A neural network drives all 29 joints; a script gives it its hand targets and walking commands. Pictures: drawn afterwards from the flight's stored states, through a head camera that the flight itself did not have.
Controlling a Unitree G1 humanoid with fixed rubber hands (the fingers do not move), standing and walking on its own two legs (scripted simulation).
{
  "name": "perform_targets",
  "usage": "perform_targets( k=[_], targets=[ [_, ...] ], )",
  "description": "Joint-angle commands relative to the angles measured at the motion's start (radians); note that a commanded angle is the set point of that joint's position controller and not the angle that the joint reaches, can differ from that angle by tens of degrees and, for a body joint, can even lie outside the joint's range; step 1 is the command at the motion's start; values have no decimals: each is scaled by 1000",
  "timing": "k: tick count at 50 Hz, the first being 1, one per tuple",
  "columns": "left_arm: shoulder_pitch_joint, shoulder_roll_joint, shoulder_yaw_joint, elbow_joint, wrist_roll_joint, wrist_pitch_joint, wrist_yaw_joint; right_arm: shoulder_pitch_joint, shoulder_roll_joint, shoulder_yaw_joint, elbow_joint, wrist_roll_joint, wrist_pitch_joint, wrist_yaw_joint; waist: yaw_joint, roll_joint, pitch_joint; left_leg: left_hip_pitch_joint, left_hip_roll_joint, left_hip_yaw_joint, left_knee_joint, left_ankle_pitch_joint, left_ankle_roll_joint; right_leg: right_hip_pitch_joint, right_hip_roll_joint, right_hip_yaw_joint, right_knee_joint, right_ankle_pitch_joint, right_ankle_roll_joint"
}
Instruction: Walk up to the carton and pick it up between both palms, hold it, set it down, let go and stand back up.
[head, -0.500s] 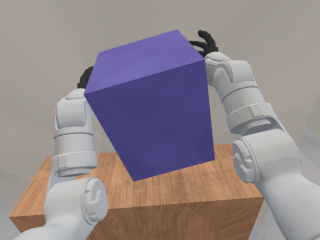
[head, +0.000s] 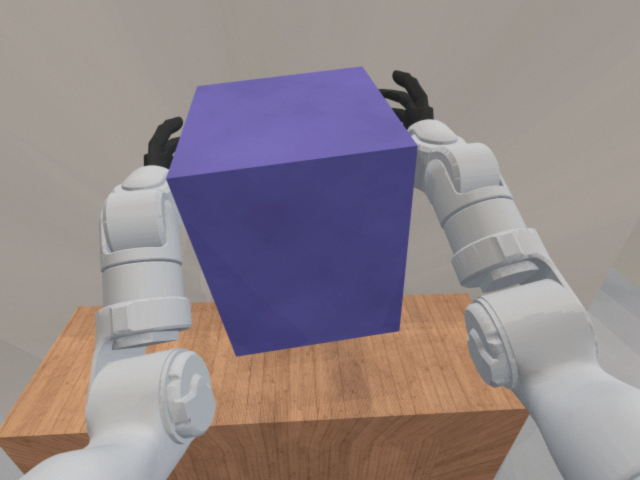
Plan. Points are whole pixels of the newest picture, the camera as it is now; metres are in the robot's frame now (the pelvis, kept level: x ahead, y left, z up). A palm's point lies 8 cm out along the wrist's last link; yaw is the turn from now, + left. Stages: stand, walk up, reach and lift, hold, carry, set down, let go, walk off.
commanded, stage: hold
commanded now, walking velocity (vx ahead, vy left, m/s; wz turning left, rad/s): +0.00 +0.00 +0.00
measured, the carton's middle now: (299, 210) +0.36 +0.00 +0.24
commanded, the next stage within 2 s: set down in 1.96 s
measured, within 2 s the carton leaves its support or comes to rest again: neither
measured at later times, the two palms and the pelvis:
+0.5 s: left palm (174, 188) +0.34 +0.13 +0.29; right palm (443, 131) +0.34 -0.16 +0.34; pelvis -0.02 +0.00 +0.00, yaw +0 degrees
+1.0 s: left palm (157, 179) +0.36 +0.16 +0.29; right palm (414, 135) +0.37 -0.13 +0.33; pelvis +0.00 +0.00 +0.00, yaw +0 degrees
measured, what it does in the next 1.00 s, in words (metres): stands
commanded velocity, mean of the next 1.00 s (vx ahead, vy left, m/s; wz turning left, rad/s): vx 0.00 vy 0.00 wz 0.00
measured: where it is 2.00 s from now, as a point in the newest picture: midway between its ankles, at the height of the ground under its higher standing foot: outside the picture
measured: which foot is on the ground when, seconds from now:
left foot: down 0.00-1.00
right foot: down 0.00-1.00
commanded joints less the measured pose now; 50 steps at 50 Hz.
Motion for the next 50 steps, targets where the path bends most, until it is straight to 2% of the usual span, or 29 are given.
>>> perform_targets(
  k=[1,4,6,7,8,9,14,16,17,18,20,22,24,25,27,28,29,30,31,32,33,36,40,44,45,46,48,49,50],
  targets=[
    [-722,-412,-445,-264,-143,-31,-153,-496,640,239,-320,258,54,91,-31,72,-396,-47,-121,32,18,390,-16,417,76,-23,2,500,73],
    [-645,-423,-427,-207,-123,3,-181,-557,619,238,-375,259,63,86,-9,40,-372,-60,-112,42,-3,354,-9,415,84,-25,-23,424,67],
    [-725,-405,-429,-220,-131,-8,-185,-551,610,197,-320,240,71,90,-19,76,-324,-94,-110,32,-16,286,-16,371,84,-28,-24,316,54],
    [-720,-411,-413,-185,-115,-2,-188,-561,616,179,-286,232,73,99,-3,70,-287,-125,-101,37,-35,250,-17,378,86,-27,-31,273,46],
    [-743,-436,-448,-214,-138,-7,-194,-549,618,177,-274,237,77,99,-24,81,-315,-106,-104,35,-40,284,-22,379,94,-29,-29,294,41],
    [-768,-423,-426,-198,-125,-11,-192,-561,612,175,-270,243,76,108,-4,75,-294,-127,-102,33,-36,256,-20,357,95,-24,-32,255,35],
    [-835,-453,-431,-145,-138,-34,-187,-583,637,107,-202,190,64,137,-24,78,-272,-180,-90,25,-85,79,-13,304,78,-23,-50,110,23],
    [-831,-418,-371,-77,-120,-46,-190,-595,635,88,-149,152,65,153,-7,27,-237,-213,-88,33,-103,11,11,299,75,-26,-62,55,22],
    [-857,-416,-370,-33,-115,-50,-190,-617,627,65,-110,146,64,161,-11,36,-207,-238,-82,30,-113,-43,10,270,76,-24,-66,7,21],
    [-866,-414,-338,-21,-116,-58,-192,-632,647,63,-95,129,58,168,10,18,-199,-267,-80,32,-126,-80,20,282,75,-29,-57,-22,25],
    [-893,-392,-309,53,-105,-68,-193,-635,605,8,-18,83,62,186,-2,5,-174,-306,-71,26,-163,-191,31,258,72,-32,-62,-115,20],
    [-895,-362,-249,56,-85,-88,-177,-657,665,44,-27,115,56,198,59,-33,-176,-357,-67,27,-163,-206,64,292,81,-35,-49,-113,35],
    [-936,-370,-276,-17,-129,-112,-159,-646,687,51,-39,108,39,203,38,-41,-254,-314,-78,26,-138,-148,62,276,80,-32,-44,-74,38],
    [-986,-355,-258,33,-129,-121,-150,-686,697,33,11,93,36,207,52,-43,-221,-310,-85,37,-134,-193,64,226,73,-30,-64,-159,37],
    [-973,-339,-245,68,-129,-132,-136,-658,694,7,44,66,29,212,37,-36,-195,-317,-86,40,-123,-165,61,202,59,-18,-76,-135,39],
    [-949,-345,-240,36,-136,-134,-135,-655,727,60,14,83,25,213,57,-76,-226,-290,-82,40,-114,-132,73,216,65,-27,-68,-97,43],
    [-971,-331,-228,56,-133,-139,-128,-658,705,36,20,64,16,212,44,-72,-239,-282,-93,40,-103,-140,69,212,60,-25,-70,-127,47],
    [-948,-322,-215,69,-136,-142,-124,-669,721,60,2,73,11,215,62,-92,-249,-269,-100,53,-94,-124,74,202,57,-21,-83,-146,49],
    [-967,-333,-238,41,-130,-146,-121,-637,713,40,25,61,11,210,43,-74,-260,-268,-92,37,-96,-97,65,223,50,-22,-72,-76,45],
    [-918,-347,-255,-19,-125,-140,-118,-602,738,91,-11,94,9,202,53,-51,-271,-225,-98,44,-72,-4,63,238,50,-17,-66,32,50],
    [-901,-339,-254,-9,-124,-135,-121,-612,729,102,-25,108,7,200,64,-58,-289,-211,-103,47,-62,29,56,256,55,-23,-58,50,58],
    [-904,-344,-289,-81,-134,-126,-121,-564,693,136,-54,143,14,175,22,-30,-292,-169,-107,37,-45,102,42,276,63,-28,-52,140,62],
    [-870,-370,-348,-172,-150,-112,-123,-551,724,193,-164,194,24,145,14,-9,-372,-126,-121,36,-19,190,36,337,64,-19,-36,262,73],
    [-813,-417,-411,-218,-158,-78,-128,-558,694,230,-271,252,31,115,3,53,-389,-97,-129,29,10,335,5,379,79,-26,-17,395,74],
    [-775,-432,-449,-283,-168,-73,-131,-521,697,241,-308,266,28,109,-8,75,-447,-72,-123,28,31,407,-4,430,84,-22,-3,472,65],
    [-802,-446,-477,-307,-189,-68,-131,-553,690,256,-349,280,30,104,-12,103,-460,-62,-127,34,30,418,-14,421,93,-26,-3,451,64],
    [-735,-439,-460,-295,-157,-46,-139,-546,675,268,-370,282,43,98,-4,86,-428,-50,-123,30,30,439,-19,435,91,-24,4,503,67],
    [-720,-442,-472,-288,-154,-33,-149,-501,643,243,-351,265,55,89,-34,96,-413,-62,-127,31,29,435,-22,432,91,-24,1,505,65],
    [-694,-424,-452,-283,-129,-19,-161,-501,634,235,-339,268,62,89,-13,106,-380,-60,-116,30,22,412,-26,424,86,-13,2,466,57]
  ],
)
